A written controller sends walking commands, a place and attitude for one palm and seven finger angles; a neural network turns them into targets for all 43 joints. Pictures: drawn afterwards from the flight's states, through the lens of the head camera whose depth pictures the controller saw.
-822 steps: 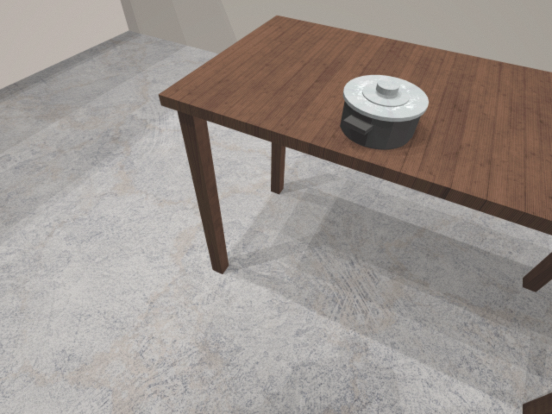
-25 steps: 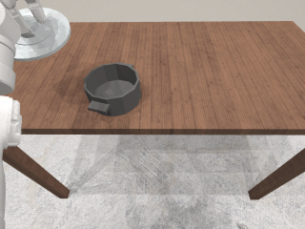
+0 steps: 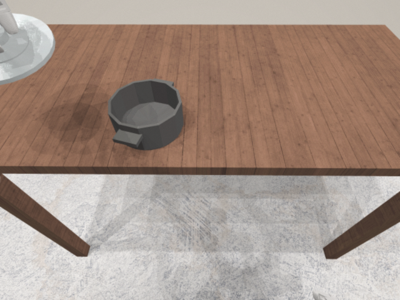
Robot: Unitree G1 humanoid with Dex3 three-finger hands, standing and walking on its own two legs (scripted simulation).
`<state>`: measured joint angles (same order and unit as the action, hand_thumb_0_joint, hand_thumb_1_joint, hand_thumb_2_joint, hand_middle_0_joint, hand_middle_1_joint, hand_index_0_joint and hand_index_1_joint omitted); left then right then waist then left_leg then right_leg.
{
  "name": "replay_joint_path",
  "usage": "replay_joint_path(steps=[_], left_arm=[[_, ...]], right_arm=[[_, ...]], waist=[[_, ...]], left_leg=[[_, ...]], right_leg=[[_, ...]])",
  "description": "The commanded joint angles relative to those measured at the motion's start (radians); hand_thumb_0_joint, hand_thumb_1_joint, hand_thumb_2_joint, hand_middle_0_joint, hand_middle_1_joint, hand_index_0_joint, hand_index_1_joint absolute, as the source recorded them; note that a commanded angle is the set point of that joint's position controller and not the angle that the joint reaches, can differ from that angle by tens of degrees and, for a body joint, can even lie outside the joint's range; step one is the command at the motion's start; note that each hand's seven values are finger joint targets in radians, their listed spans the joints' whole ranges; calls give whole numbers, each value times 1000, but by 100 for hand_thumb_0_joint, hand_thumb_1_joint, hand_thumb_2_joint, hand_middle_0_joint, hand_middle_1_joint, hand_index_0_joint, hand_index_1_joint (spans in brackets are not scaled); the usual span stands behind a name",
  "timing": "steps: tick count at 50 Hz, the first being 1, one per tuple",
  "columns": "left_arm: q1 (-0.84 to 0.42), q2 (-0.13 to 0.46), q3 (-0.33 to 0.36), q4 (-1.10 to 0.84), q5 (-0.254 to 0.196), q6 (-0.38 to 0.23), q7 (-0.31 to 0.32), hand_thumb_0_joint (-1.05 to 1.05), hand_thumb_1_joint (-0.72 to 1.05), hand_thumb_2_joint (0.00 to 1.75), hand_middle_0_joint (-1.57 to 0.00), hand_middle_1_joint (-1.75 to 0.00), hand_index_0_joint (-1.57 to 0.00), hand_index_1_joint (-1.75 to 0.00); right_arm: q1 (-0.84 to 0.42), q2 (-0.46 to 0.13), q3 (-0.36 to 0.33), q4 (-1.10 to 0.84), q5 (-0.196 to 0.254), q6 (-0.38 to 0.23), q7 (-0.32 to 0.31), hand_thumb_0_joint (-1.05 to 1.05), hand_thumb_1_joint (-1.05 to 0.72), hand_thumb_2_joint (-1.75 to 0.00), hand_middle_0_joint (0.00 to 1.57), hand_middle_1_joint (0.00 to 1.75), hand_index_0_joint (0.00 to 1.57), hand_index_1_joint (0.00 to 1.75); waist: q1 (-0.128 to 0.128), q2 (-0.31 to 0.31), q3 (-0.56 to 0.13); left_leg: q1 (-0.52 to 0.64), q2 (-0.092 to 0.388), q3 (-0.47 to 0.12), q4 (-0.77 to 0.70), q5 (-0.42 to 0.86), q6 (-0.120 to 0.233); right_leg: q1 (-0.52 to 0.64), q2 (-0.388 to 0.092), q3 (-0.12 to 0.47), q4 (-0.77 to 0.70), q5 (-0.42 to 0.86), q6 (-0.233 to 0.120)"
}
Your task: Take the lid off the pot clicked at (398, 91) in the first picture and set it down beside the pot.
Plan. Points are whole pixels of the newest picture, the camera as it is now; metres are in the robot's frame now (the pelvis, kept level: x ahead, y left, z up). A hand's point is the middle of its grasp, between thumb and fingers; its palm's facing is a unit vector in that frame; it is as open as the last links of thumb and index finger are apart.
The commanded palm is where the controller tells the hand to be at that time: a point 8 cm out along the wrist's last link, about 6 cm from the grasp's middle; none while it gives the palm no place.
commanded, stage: move the lid sideways beside the pot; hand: left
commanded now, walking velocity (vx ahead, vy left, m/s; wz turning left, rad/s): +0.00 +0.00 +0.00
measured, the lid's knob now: out of the picture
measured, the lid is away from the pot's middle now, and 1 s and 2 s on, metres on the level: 0.22 0.23 0.23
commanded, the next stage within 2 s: lower the lid onto the table in 0.32 s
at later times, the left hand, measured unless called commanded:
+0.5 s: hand out of the picture +0.46 +0.34 +0.29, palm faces -0.18 -0.15 -0.97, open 7.1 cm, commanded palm +0.46 +0.33 +0.37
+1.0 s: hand out of the picture +0.46 +0.33 +0.26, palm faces -0.22 -0.21 -0.95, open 7.1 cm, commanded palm +0.47 +0.33 +0.33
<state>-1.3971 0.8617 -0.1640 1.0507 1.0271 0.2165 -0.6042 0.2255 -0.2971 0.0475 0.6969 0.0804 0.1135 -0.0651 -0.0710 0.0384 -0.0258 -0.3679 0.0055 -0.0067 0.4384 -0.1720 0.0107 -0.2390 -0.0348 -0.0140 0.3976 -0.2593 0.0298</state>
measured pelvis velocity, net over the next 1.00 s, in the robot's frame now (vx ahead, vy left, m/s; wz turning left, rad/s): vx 0.01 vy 0.00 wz -0.01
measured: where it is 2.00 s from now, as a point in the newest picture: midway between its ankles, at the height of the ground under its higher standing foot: outside the picture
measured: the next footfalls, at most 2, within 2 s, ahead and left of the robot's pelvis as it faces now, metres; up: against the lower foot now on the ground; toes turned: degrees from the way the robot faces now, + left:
none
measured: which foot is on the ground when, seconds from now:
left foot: down 0.00-1.00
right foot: down 0.00-1.00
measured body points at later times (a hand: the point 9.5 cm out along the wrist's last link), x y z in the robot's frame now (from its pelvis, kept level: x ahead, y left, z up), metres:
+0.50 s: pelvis +0.01 +0.00 +0.00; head +0.06 +0.00 +0.45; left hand +0.46 +0.34 +0.35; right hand +0.08 -0.27 -0.13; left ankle +0.03 +0.12 -0.74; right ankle -0.04 -0.14 -0.74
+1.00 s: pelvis +0.01 +0.00 +0.00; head +0.06 -0.01 +0.45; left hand +0.47 +0.34 +0.32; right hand +0.07 -0.27 -0.13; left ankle +0.03 +0.12 -0.74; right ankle -0.04 -0.14 -0.74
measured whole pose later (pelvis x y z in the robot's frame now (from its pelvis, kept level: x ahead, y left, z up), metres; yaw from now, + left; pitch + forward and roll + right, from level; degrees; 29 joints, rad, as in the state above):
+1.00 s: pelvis +0.01 +0.00 +0.00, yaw -1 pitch +8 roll -1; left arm -1.36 0.90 -0.10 1.15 1.04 0.24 -0.59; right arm 0.26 -0.30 0.04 0.70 0.08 0.13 -0.05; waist -0.10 0.04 -0.03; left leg -0.40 0.01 0.01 0.46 -0.20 0.01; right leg -0.26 -0.03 0.00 0.40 -0.27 0.03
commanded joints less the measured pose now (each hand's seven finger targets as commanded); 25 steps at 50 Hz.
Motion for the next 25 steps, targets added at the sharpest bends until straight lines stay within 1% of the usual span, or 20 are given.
replay_joint_path(steps=[1,2,3,4,7,8,9,10,12,13,14,15,17,18,19,21,22,23,24,25], left_arm=[[-600,310,107,-237,43,-16,67,0,78,84,-86,-104,-88,-104],[-592,313,108,-223,42,-14,65,0,78,84,-86,-104,-88,-104],[-563,277,75,-227,22,-21,60,0,78,84,-86,-104,-88,-104],[-613,301,91,-260,36,-21,65,0,78,84,-86,-104,-88,-104],[-590,302,96,-239,40,-21,64,0,78,84,-86,-104,-88,-104],[-556,301,96,-248,25,-26,60,0,78,84,-86,-104,-88,-104],[-570,344,123,-230,49,-23,64,0,78,84,-86,-104,-88,-104],[-543,326,107,-178,50,-24,60,0,78,84,-86,-104,-88,-104],[-558,291,67,-179,39,-23,54,0,78,84,-86,-104,-88,-104],[-548,275,59,-208,21,-28,52,0,78,84,-86,-104,-88,-104],[-621,324,86,-268,38,-32,61,0,78,84,-86,-104,-88,-104],[-630,292,65,-258,39,-33,63,0,78,84,-86,-104,-88,-104],[-605,291,68,-218,41,-30,62,0,78,84,-86,-104,-88,-104],[-590,292,70,-263,24,-41,60,0,78,84,-86,-104,-88,-104],[-630,324,92,-274,43,-41,67,0,78,84,-86,-104,-88,-104],[-606,297,71,-211,44,-36,61,0,78,84,-86,-104,-88,-104],[-646,295,76,-178,41,-8,63,0,78,84,-86,-104,-88,-104],[-613,271,56,-168,27,3,59,0,78,84,-86,-104,-88,-104],[-640,296,75,-178,43,11,62,0,78,84,-86,-104,-88,-104],[-623,269,58,-143,47,20,59,0,78,84,-86,-104,-88,-104]], right_arm=[[-4,-156,-47,-96,-1,-21,-12,0,-90,-90,20,30,20,30],[-6,-156,-49,-97,1,-17,-12,0,-90,-90,20,30,20,30],[-8,-163,-47,-98,8,-20,-12,0,-90,-90,20,30,20,30],[-1,-159,-48,-93,4,-16,-8,0,-90,-90,20,30,20,30],[5,-161,-52,-92,3,-10,-8,0,-90,-90,20,30,20,30],[1,-166,-49,-98,7,-14,-8,0,-90,-90,20,30,20,30],[14,-163,-49,-91,0,-6,-6,0,-90,-90,20,30,20,30],[10,-163,-48,-87,3,1,-9,0,-90,-90,20,30,20,30],[5,-165,-48,-88,9,6,-10,0,-90,-90,20,30,20,30],[4,-168,-48,-90,12,-1,-11,0,-90,-90,20,30,20,30],[10,-168,-48,-86,8,-2,-7,0,-90,-90,20,30,20,30],[8,-162,-52,-86,9,-8,-10,0,-90,-90,20,30,20,30],[26,-163,-53,-72,6,-14,-13,0,-90,-90,20,30,20,30],[25,-170,-50,-78,10,-23,-15,0,-90,-90,20,30,20,30],[29,-165,-52,-75,4,-23,-13,0,-90,-90,20,30,20,30],[33,-165,-52,-66,7,-16,-15,0,-90,-90,20,30,20,30],[31,-170,-55,-60,8,-21,-11,0,-90,-90,20,30,20,30],[43,-175,-56,-63,8,-30,-8,0,-90,-90,20,30,20,30],[48,-171,-54,-57,3,-27,-2,0,-90,-90,20,30,20,30],[46,-169,-56,-56,3,-28,-3,0,-90,-90,20,30,20,30]], waist=[[-4,89,-440],[-6,77,-431],[-13,93,-415],[-9,104,-450],[-10,116,-432],[-8,126,-427],[-6,99,-452],[-11,80,-405],[-20,73,-380],[-19,90,-386],[-15,124,-455],[-21,148,-444],[-25,122,-430],[-20,142,-450],[-18,132,-495],[-26,114,-437],[-23,143,-443],[-24,153,-433],[-21,138,-462],[-27,117,-445]], left_leg=[[351,-47,29,17,350,59],[344,-46,33,16,341,59],[350,-43,36,21,370,56],[370,-38,31,13,362,53],[372,-35,24,20,389,55],[379,-36,28,30,440,56],[368,-37,28,25,409,55],[335,-36,34,24,381,59],[320,-36,33,6,321,57],[346,-32,37,15,374,59],[380,-32,30,11,373,55],[395,-33,23,21,393,59],[391,-32,22,18,365,59],[407,-29,24,26,431,57],[419,-32,21,25,410,57],[380,-33,28,21,372,60],[389,-37,24,19,380,59],[395,-38,22,32,434,57],[398,-38,17,29,442,55],[390,-38,24,37,442,63]], right_leg=[[-1,69,-34,-36,274,-62],[1,68,-34,-37,271,-60],[-12,67,-38,-39,289,-65],[-5,69,-34,-41,264,-58],[-24,72,-40,-40,265,-62],[-22,72,-40,-38,298,-67],[0,73,-35,-40,277,-58],[-10,71,-40,-42,276,-60],[-21,70,-43,-52,248,-59],[-26,68,-43,-52,276,-63],[-10,72,-36,-51,254,-56],[-35,74,-40,-49,251,-61],[-40,76,-43,-59,237,-58],[-33,74,-44,-50,279,-63],[-18,76,-37,-49,260,-55],[-32,73,-42,-53,257,-56],[-31,74,-41,-48,266,-59],[-46,75,-46,-45,297,-65],[-27,78,-42,-46,293,-58],[-33,76,-41,-45,308,-58]])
